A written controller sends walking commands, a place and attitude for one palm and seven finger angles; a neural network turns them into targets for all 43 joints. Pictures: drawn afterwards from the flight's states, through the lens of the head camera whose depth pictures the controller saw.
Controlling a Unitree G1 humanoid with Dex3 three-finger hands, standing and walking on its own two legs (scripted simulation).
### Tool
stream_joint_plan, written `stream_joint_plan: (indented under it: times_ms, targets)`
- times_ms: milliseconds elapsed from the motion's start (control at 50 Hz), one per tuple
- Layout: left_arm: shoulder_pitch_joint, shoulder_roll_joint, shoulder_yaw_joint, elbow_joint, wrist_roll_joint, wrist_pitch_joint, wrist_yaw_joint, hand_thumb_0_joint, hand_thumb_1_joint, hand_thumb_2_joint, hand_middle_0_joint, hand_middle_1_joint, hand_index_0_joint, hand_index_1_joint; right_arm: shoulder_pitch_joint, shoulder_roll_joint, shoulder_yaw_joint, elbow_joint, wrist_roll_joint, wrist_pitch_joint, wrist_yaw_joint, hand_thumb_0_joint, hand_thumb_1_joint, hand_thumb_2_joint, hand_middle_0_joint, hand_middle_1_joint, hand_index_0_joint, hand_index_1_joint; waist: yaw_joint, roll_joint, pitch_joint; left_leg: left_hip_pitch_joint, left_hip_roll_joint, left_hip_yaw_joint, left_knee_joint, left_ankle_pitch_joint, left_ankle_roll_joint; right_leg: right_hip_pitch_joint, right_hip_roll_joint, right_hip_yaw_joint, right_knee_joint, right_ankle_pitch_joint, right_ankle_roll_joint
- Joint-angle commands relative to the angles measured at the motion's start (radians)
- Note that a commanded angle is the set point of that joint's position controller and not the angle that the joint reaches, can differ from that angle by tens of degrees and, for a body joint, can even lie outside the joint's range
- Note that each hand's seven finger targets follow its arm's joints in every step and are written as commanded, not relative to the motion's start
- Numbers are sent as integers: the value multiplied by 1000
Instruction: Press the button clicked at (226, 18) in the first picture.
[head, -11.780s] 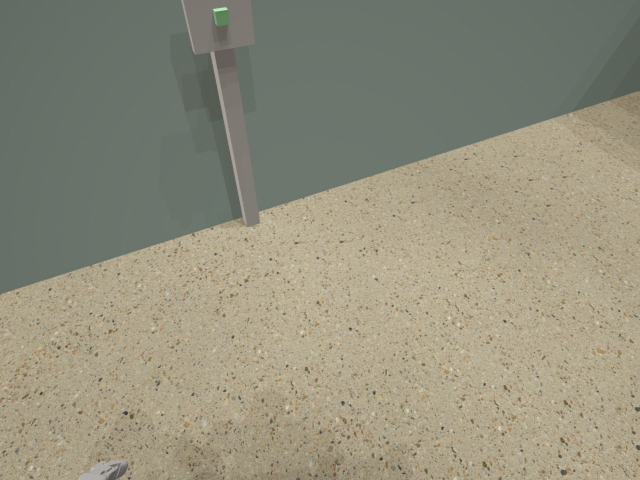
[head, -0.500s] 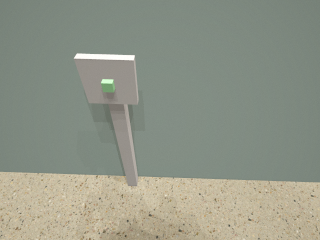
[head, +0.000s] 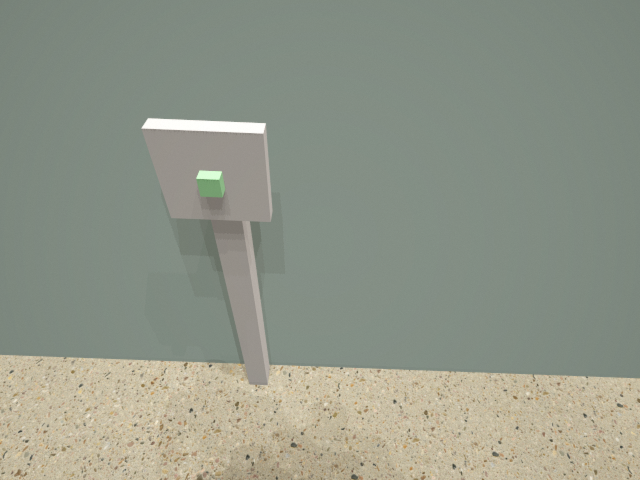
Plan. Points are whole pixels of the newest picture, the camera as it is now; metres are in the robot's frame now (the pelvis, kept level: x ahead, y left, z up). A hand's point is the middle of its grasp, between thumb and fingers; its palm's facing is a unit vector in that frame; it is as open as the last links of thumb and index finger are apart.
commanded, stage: shuffle to correct the standing spot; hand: left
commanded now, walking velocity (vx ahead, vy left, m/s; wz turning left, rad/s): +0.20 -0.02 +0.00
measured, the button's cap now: (211, 182) +0.53 +0.21 +0.08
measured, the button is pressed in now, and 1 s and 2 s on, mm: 0 0 0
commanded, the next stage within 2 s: come to a stop and stand still in 0.04 s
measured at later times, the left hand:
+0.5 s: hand out of the picture +0.04 +0.17 -0.18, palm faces +0.01 -0.98 -0.18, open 7.3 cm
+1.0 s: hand out of the picture +0.03 +0.19 -0.17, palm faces -0.01 -0.98 -0.21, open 7.4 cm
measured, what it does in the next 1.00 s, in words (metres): stands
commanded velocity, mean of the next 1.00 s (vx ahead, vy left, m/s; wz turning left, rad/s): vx -0.03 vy -0.02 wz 0.00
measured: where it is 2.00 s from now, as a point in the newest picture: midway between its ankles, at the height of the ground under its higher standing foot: outside the picture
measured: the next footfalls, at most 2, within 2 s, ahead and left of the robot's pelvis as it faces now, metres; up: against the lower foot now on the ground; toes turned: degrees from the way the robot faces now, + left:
none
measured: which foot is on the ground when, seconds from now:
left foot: down 0.00-1.00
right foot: down 0.00-1.00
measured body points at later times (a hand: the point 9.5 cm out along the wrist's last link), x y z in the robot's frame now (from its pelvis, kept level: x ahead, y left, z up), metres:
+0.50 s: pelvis +0.05 +0.01 +0.00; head +0.07 +0.02 +0.45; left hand +0.04 +0.22 -0.16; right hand +0.03 -0.20 -0.16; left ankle -0.01 +0.10 -0.74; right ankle +0.03 -0.11 -0.73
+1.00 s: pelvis +0.00 +0.01 -0.01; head +0.00 +0.00 +0.44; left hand +0.03 +0.24 -0.15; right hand +0.02 -0.22 -0.16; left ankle +0.00 +0.11 -0.74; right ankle +0.02 -0.11 -0.74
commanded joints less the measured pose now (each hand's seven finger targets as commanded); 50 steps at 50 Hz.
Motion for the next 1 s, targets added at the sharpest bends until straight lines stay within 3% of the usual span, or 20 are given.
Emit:
stream_joint_plan:
  times_ms: [0, 120, 160, 220, 260, 300, 400, 500, 520, 540, 560, 580, 600, 640, 660, 700, 720, 780, 920, 980]
  targets:
    - [90, 96, 25, -36, 5, 1, 1, 0, 900, 900, -200, -300, -200, -300, 63, -86, -21, -32, -5, -5, -2, 0, -900, -900, 200, 300, 200, 300, 10, -35, 108, -162, 83, -80, -73, -202, 11, -27, -108, 161, -96, -305, -43]
    - [143, 37, 31, -35, 4, -9, -4, 0, 900, 900, -200, -300, -200, -300, 144, -74, -30, -16, 3, -26, -13, 0, -900, -900, 200, 300, 200, 300, -4, 65, 125, -119, 142, -131, -80, -110, 49, -62, -54, 74, 56, -146, -51]
    - [160, -1, 24, -27, 5, -13, 1, 0, 900, 900, -200, -300, -200, -300, 173, -73, -33, -4, 8, -33, -23, 0, -900, -900, 200, 300, 200, 300, -2, 95, 100, -58, 177, -145, -77, 144, 68, -56, -34, 12, 133, 23, -36]
    - [224, -19, 21, 6, -4, -14, 21, 0, 900, 900, -200, -300, -200, -300, 201, -33, -28, 8, 15, -35, -48, 0, -900, -900, 200, 300, 200, 300, 2, 55, 33, 28, 143, -53, 65, 679, 36, 33, -68, 38, 114, 358, -28]
    - [255, 0, 26, 20, -13, -15, 36, 0, 900, 900, -200, -300, -200, -300, 201, -11, -29, 2, 21, -31, -59, 0, -900, -900, 200, 300, 200, 300, 3, -6, 8, 3, 112, -33, 82, 685, 0, 114, -105, 63, 101, 654, -25]
    - [240, 17, 32, 4, -12, -10, 42, 0, 900, 900, -200, -300, -200, -300, 201, -8, -39, -5, 24, -25, -62, 0, -900, -900, 200, 300, 200, 300, -5, -11, 20, -12, 107, -25, 60, 651, -8, 123, -120, 63, 119, 748, -24]
    - [194, -17, 47, -54, -3, 11, 44, 0, 900, 900, -200, -300, -200, -300, 218, 2, -68, -24, 18, -14, -63, 0, -900, -900, 200, 300, 200, 300, -16, 27, -2, 69, 145, -26, 61, 749, 17, 9, -87, 39, 160, 503, -11]
    - [138, -60, 52, -98, 0, 18, 34, 0, 900, 900, -200, -300, -200, -300, 188, 2, -74, -45, 8, -19, -59, 0, -900, -900, 200, 300, 200, 300, -6, 103, 40, 84, 220, -94, 3, 764, 90, -96, -36, 22, 168, -42, -3]
    - [146, -59, 53, -98, -1, 14, 32, 0, 900, 900, -200, -300, -200, -300, 176, 3, -71, -48, 6, -20, -58, 0, -900, -900, 200, 300, 200, 300, 3, 102, 27, 87, 207, -92, 19, 755, 82, -70, -40, 19, 112, 3, -5]
    - [164, -42, 54, -88, 0, 7, 32, 0, 900, 900, -200, -300, -200, -300, 168, 6, -69, -47, 8, -22, -58, 0, -900, -900, 200, 300, 200, 300, 10, 82, 2, 58, 173, -74, 58, 733, 56, 0, -60, 35, 73, 238, -14]
    - [238, 47, 61, -43, 3, -4, 64, 0, 900, 900, -200, -300, -200, -300, 51, -43, -75, -140, 36, -25, -44, 0, -900, -900, 200, 300, 200, 300, 52, -23, 26, -62, 155, -10, 289, 578, -2, 10, -141, 93, 3, 591, -4]
    - [212, 54, 57, -82, 1, -17, 57, 0, 900, 900, -200, -300, -200, -300, 68, 34, -62, -177, 21, -15, -28, 0, -900, -900, 200, 300, 200, 300, 19, -220, 32, -195, 54, -14, 302, -56, -6, 61, -211, 171, 14, 703, -64]
    - [140, 44, 45, -87, 3, -31, 51, 0, 900, 900, -200, -300, -200, -300, 80, 54, -57, -178, 13, -2, -21, 0, -900, -900, 200, 300, 200, 300, 3, -293, -23, -200, 64, -15, 300, -202, -5, 66, -241, 161, 0, 582, -98]
    - [59, 57, 43, -137, 7, -27, 41, 0, 900, 900, -200, -300, -200, -300, 121, 48, -55, -167, 10, 0, -15, 0, -900, -900, 200, 300, 200, 300, -35, -35, -32, -85, 37, 7, 191, -128, -14, -62, -213, 164, -14, 174, -133]
    - [38, 70, 43, -147, -2, -23, 36, 0, 900, 900, -200, -300, -200, -300, 157, 50, -50, -152, 5, -4, -12, 0, -900, -900, 200, 300, 200, 300, -50, 65, -8, -32, 37, -3, 89, -43, -13, -128, -179, 152, 10, 8, -110]
    - [26, 38, 40, -160, -3, -4, 29, 0, 900, 900, -200, -300, -200, -300, 141, -7, -48, -174, -7, -17, -10, 0, -900, -900, 200, 300, 200, 300, -19, 189, 72, -157, 153, -153, -50, -36, 38, -134, -58, 67, 54, -194, -46]
    - [38, 27, 36, -152, 3, 4, 26, 0, 900, 900, -200, -300, -200, -300, 109, -26, -47, -184, -8, -18, -10, 0, -900, -900, 200, 300, 200, 300, -3, 200, 108, -237, 168, -196, -117, -129, 50, -89, -28, 34, 87, -192, -29]
    - [82, 15, 25, -126, 6, 5, 14, 0, 900, 900, -200, -300, -200, -300, 70, -47, -41, -208, -5, -19, -11, 0, -900, -900, 200, 300, 200, 300, 23, 52, 139, -303, 139, -182, -168, -279, 47, -33, -35, 49, 64, -150, -30]
    - [88, 25, 20, -106, 3, -8, 9, 0, 900, 900, -200, -300, -200, -300, 118, -38, -30, -168, -4, -18, -10, 0, -900, -900, 200, 300, 200, 300, 0, -25, 103, -190, 100, -126, -132, -196, 33, -89, -72, 105, -22, -223, -34]
    - [103, 21, 18, -89, 1, -13, 8, 0, 900, 900, -200, -300, -200, -300, 128, -33, -23, -147, -2, -22, -12, 0, -900, -900, 200, 300, 200, 300, 0, -3, 91, -167, 97, -114, -123, -156, 31, -87, -79, 111, -28, -197, -36]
